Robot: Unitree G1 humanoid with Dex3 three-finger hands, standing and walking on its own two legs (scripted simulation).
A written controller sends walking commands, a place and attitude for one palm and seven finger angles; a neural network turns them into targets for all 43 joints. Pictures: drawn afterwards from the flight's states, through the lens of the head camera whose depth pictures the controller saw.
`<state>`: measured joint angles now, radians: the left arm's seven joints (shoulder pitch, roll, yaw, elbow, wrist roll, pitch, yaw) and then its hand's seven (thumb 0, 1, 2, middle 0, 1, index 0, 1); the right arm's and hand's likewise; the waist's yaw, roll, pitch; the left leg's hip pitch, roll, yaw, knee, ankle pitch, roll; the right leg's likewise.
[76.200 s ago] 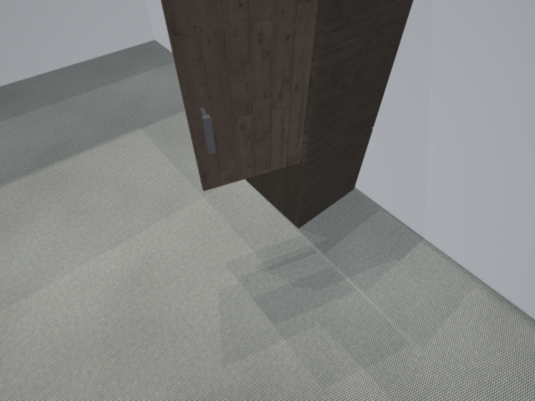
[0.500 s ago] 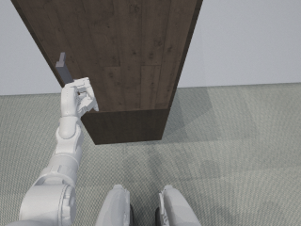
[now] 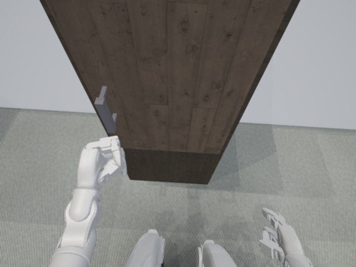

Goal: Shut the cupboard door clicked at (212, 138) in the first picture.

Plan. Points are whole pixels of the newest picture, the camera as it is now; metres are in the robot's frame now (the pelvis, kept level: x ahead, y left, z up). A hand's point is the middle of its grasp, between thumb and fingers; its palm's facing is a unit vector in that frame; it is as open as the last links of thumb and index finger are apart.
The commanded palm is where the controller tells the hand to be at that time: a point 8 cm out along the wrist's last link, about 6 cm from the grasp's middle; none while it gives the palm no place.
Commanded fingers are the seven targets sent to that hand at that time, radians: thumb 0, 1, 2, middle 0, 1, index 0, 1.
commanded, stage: draw the hand back to the body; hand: left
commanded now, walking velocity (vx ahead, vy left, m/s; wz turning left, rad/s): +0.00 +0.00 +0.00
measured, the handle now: (108, 110) +0.46 +0.21 +0.02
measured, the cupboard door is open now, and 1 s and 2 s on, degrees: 0 0 0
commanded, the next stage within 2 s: step back with the hand held close in 1.48 s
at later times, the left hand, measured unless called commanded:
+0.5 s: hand (60, 176) +0.25 +0.20 +0.14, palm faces +0.10 -0.98 -0.19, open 3.1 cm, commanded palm +0.21 +0.25 +0.16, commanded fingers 0.00 0.90 0.90 -1.00 -1.17 -1.00 -1.17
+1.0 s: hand out of the picture +0.23 +0.28 +0.24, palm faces +0.39 -0.84 -0.38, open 5.3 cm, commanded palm +0.17 +0.32 +0.27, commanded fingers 0.00 0.90 0.90 -0.31 -0.42 -0.31 -0.42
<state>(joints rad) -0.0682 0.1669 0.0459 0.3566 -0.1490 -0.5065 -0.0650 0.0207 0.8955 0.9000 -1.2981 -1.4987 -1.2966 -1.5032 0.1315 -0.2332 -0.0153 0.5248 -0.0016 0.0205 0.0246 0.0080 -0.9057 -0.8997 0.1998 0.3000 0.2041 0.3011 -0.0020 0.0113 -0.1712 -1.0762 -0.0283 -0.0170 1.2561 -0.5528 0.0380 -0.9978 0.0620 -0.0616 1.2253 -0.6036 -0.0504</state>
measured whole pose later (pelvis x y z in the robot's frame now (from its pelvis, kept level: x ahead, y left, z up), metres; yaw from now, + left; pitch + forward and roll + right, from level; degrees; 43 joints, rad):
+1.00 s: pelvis +0.03 +0.02 +0.11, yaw +0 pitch -1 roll -1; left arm 0.45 0.35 0.27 -0.35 -0.08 -0.03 0.11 0.02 0.89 0.90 -0.57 -0.70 -0.57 -0.71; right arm 0.21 -0.21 0.06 0.57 0.03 -0.08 -0.06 0.01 -0.90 -0.90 0.20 0.30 0.21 0.30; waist 0.06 0.07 -0.06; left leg -0.23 -0.07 0.00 0.53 -0.29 0.07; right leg -0.16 0.02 0.00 0.49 -0.32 -0.01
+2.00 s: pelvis +0.01 +0.01 +0.11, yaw -1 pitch +2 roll -1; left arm 0.53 0.43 0.40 -0.44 -0.08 -0.14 0.12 0.02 0.88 0.90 -0.21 -0.30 -0.21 -0.31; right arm 0.17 -0.25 -0.02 0.57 0.03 0.04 -0.07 0.01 -0.90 -0.90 0.20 0.30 0.20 0.30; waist 0.00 0.04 -0.01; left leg -0.28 -0.04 0.02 0.48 -0.23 0.05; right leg -0.22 0.05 0.02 0.45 -0.26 -0.02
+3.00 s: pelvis -0.21 +0.04 +0.10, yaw -1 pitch +5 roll -6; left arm 0.43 0.43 0.46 -0.60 -0.08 -0.23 0.15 0.02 0.89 0.90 -0.20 -0.30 -0.20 -0.30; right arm 0.13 -0.13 0.02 0.63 -0.02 -0.15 -0.02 0.01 -0.90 -0.90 0.20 0.30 0.21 0.30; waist 0.03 -0.02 -0.04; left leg -0.60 0.11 0.10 0.39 0.08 0.05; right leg -0.14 0.08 -0.03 0.62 -0.55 -0.02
